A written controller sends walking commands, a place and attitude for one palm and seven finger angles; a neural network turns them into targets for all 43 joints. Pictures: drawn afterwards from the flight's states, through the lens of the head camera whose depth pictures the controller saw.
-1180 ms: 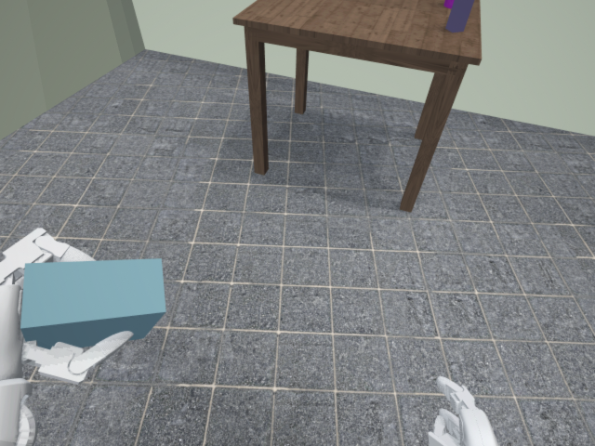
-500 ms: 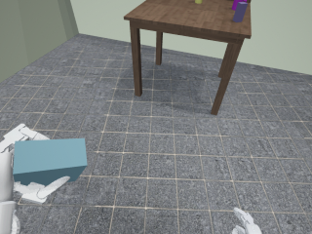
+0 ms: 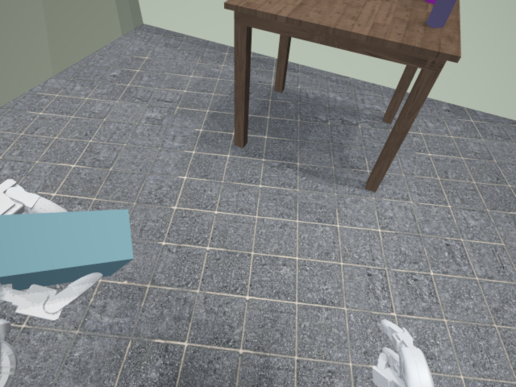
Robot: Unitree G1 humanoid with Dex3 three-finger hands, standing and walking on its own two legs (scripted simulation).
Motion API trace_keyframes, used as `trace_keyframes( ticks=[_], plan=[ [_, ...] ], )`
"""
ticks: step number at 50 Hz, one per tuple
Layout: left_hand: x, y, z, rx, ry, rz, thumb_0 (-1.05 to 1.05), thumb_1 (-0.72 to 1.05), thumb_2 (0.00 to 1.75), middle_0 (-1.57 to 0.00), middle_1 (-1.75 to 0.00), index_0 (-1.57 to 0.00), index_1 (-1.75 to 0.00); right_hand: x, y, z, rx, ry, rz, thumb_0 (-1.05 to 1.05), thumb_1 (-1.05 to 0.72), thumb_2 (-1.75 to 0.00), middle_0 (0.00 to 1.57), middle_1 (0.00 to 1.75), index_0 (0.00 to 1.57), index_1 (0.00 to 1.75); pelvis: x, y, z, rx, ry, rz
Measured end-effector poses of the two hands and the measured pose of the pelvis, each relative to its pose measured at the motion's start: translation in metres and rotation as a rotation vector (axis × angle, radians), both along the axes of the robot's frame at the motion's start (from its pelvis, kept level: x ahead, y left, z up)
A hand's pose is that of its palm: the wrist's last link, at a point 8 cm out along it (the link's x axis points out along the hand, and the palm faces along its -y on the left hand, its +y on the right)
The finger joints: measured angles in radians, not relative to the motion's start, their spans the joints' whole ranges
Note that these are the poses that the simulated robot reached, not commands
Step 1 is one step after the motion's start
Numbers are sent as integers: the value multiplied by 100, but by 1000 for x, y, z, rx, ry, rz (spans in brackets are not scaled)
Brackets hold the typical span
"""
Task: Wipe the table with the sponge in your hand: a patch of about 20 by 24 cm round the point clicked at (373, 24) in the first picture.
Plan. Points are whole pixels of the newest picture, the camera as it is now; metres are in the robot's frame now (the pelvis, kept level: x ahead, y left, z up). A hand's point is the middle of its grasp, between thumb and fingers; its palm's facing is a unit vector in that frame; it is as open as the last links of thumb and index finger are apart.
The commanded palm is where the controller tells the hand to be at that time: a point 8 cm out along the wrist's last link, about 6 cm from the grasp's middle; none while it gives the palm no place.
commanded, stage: walk to a spot facing it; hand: left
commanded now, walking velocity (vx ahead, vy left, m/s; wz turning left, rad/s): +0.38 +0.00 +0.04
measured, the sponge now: (83, 249) +0.23 +0.22 +0.15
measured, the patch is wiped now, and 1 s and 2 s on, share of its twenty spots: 0.00 0.00 0.00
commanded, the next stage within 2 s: none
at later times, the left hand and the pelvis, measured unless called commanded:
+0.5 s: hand (185, 152) +0.38 +0.14 +0.17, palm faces +0.35 -0.77 -0.54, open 9.8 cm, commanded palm +0.32 +0.20 +0.19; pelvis +0.17 -0.09 +0.00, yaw +2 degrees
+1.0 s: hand (188, 80) +0.55 +0.17 +0.18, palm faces +0.51 -0.76 -0.40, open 9.8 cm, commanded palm +0.46 +0.21 +0.19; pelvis +0.34 -0.09 -0.01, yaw +9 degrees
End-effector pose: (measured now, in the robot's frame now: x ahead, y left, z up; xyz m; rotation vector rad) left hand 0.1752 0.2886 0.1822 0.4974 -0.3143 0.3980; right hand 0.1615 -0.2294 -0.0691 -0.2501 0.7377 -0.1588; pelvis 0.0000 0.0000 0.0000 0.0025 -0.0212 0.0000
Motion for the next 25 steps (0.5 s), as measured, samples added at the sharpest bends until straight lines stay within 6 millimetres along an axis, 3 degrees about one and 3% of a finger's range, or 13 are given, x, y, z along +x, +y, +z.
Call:
trace_keyframes(
  ticks=[5,10,14,18,21,25],
  plan=[
    [35,-16,16,-1,4,-43,-1,-46,98,-78,-133,-78,-133,31,21,7,88,-21,27,1,-91,-90,20,30,20,30,29,-5,12,-20,23,-10],
    [69,-41,23,39,39,-79,-1,-46,98,-78,-133,-78,-133,54,17,-3,138,14,25,1,-90,-90,20,30,20,30,66,-20,14,-13,36,-17],
    [102,-58,20,97,86,-52,-1,-46,98,-78,-133,-78,-133,76,-6,-25,157,59,13,1,-90,-90,20,30,20,30,100,-42,5,-2,34,-7],
    [134,-79,8,123,94,-12,-1,-46,98,-78,-133,-78,-133,106,-42,-56,145,117,14,1,-90,-90,20,30,20,30,127,-66,-13,5,14,20],
    [152,-94,2,79,114,-10,-1,-46,98,-78,-133,-78,-133,128,-69,-56,113,146,15,1,-91,-90,20,30,20,30,143,-77,-9,24,7,30],
    [170,-111,10,105,148,-29,-1,-46,98,-78,-133,-78,-133,159,-100,-39,71,138,-2,1,-91,-90,20,30,20,30,169,-90,1,36,20,43]
  ],
)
